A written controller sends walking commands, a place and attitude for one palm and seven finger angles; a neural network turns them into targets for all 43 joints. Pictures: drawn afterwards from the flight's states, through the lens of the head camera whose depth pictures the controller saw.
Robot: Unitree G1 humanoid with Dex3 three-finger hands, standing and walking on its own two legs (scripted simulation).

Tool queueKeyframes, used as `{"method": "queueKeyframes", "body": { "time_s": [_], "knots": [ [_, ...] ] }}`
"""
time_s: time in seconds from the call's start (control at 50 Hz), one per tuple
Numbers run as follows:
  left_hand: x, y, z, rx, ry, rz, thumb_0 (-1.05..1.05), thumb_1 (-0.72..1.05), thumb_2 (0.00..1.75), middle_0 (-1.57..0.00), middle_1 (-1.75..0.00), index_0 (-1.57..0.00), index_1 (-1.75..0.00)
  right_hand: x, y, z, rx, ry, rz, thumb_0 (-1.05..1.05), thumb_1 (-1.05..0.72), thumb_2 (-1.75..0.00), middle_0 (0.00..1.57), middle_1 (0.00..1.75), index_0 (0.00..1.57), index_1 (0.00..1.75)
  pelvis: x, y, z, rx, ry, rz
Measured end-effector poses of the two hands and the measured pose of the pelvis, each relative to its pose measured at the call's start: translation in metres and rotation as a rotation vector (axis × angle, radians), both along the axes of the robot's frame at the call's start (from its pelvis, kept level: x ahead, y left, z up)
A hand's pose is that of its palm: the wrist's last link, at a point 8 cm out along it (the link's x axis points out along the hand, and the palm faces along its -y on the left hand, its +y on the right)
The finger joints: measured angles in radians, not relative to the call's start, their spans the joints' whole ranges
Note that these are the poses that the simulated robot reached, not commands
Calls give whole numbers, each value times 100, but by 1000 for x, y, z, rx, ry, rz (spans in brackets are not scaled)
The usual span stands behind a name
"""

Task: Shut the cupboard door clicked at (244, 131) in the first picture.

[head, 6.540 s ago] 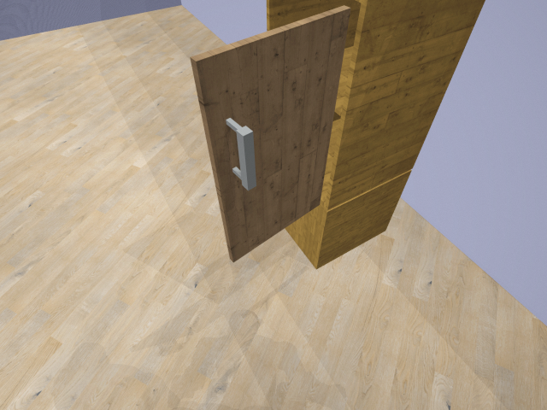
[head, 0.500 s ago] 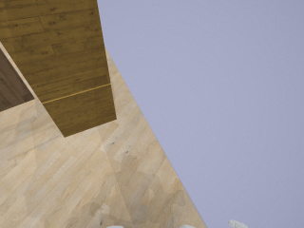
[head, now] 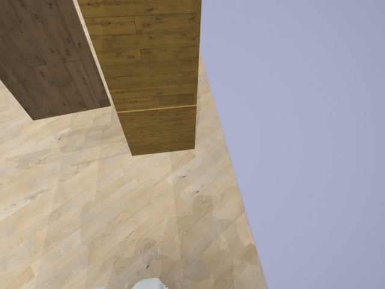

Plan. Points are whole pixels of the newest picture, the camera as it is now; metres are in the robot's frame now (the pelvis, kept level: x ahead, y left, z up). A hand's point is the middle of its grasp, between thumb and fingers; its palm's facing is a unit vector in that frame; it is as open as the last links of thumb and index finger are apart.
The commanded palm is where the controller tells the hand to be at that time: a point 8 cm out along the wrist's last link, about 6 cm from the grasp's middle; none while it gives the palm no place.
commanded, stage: turn to face it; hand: left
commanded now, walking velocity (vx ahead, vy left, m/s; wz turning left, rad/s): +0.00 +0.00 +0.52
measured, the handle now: out of the picture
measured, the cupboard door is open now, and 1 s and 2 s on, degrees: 98 98 98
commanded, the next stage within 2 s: take the last steps up to it in 0.52 s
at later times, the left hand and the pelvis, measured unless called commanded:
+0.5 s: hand out of the picture +0.07 +0.20 -0.16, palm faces +0.21 -0.94 -0.28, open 7.3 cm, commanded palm none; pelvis +0.02 -0.02 -0.01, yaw +12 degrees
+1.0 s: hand out of the picture -0.01 +0.23 -0.17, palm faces +0.39 -0.90 -0.19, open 7.3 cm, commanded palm none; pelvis +0.04 +0.03 +0.01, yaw +20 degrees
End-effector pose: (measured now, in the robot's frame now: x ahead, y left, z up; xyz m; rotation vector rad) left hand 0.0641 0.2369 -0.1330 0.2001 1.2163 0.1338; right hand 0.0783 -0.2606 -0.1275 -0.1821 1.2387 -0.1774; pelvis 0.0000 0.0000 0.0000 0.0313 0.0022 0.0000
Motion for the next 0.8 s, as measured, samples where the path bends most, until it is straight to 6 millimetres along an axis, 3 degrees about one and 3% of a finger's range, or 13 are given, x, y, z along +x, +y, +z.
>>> {"method": "queueKeyframes", "body": {
  "time_s": [0.12, 0.24, 0.34, 0.48, 0.62, 0.7, 0.8],
  "knots": [
    [-33, 28, -26, -22, 78, 111, 0, 91, 90, -20, -30, -21, -30, 38, 26, 2, -43, -64, 117, 1, -91, -90, 20, 30, 20, 30, 3, 16, -13, -23, 9, 64],
    [-31, 41, -11, -2, 68, 170, 0, 91, 90, -20, -30, -20, -30, 40, 38, 10, -45, -36, 162, 0, -91, -90, 20, 30, 20, 30, 7, 16, 0, -41, 13, 112],
    [-17, 36, 3, 21, 14, 186, 0, 91, 90, -20, -30, -20, -30, 33, 37, 2, -13, 8, 174, 1, -90, -90, 20, 30, 20, 30, 11, 7, 4, -43, 9, 148],
    [-10, 8, 9, 61, -55, 205, 0, 91, 90, -20, -30, -20, -30, 32, 17, -25, 44, 64, 181, 1, -90, -90, 20, 30, 20, 30, 17, -17, -7, -17, -1, 201],
    [-44, -20, 11, 17, 4, 266, 0, 91, 90, -20, -30, -20, -30, 49, 11, -15, 39, 78, 216, 1, -91, -90, 20, 30, 20, 30, 20, -22, 4, 0, -17, 255],
    [-71, -19, 5, -5, 39, 327, 0, 92, 90, -20, -30, -21, -30, 63, 22, -7, 23, 65, 270, 1, -91, -90, 20, 30, 20, 30, 20, -18, 6, 1, -16, 283],
    [-111, -7, -12, -47, 95, 418, 0, 92, 90, -20, -30, -21, -30, 86, 49, -1, -5, 21, 360, 1, -91, -90, 20, 30, 20, 30, 22, 1, -1, -16, -17, 326]
  ]
}}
